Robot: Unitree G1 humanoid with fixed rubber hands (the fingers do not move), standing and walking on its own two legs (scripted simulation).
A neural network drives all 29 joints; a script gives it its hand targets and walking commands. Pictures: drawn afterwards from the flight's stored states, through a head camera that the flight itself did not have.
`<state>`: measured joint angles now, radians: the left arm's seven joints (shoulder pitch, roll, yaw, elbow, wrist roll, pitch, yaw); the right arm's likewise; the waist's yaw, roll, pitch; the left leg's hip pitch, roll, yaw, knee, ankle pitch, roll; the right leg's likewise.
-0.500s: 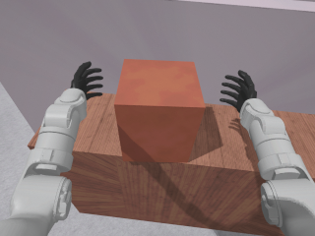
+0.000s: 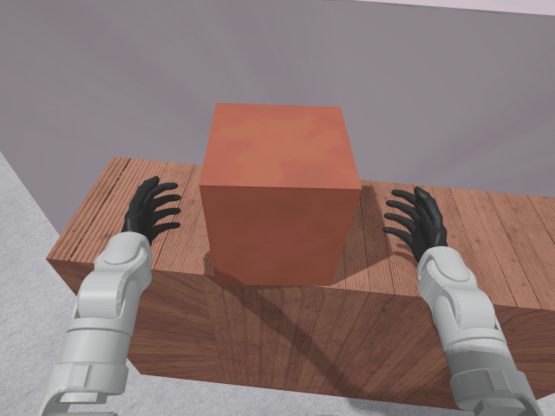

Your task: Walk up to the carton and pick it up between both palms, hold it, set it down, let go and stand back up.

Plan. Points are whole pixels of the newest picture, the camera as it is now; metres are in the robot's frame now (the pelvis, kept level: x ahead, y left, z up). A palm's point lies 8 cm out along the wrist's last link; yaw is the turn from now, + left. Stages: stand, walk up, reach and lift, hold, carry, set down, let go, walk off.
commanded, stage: set down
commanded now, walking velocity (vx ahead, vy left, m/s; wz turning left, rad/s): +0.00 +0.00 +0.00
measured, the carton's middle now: (276, 198) +0.46 +0.02 +0.05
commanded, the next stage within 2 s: let go in 1.72 s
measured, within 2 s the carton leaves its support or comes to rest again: neither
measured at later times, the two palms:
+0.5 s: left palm (134, 301) +0.27 +0.21 +0.03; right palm (427, 310) +0.27 -0.20 +0.03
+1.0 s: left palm (129, 345) +0.22 +0.22 -0.02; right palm (422, 358) +0.22 -0.20 -0.02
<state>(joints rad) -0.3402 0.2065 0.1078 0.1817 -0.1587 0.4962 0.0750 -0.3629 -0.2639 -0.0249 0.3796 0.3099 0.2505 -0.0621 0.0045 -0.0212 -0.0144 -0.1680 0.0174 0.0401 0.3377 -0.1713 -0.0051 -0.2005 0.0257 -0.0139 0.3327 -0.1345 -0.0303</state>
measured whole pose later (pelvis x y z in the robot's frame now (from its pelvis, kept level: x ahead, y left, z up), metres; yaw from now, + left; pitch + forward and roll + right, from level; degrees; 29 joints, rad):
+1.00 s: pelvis +0.02 +0.01 +0.00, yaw -1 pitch -2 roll +0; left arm 0.21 0.17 -0.04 0.25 -0.10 0.06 0.09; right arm 0.22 -0.19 -0.02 0.36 0.14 -0.08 0.02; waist 0.04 -0.01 0.02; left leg -0.06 0.01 0.05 0.30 -0.20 0.01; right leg -0.10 0.02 0.02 0.30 -0.16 -0.02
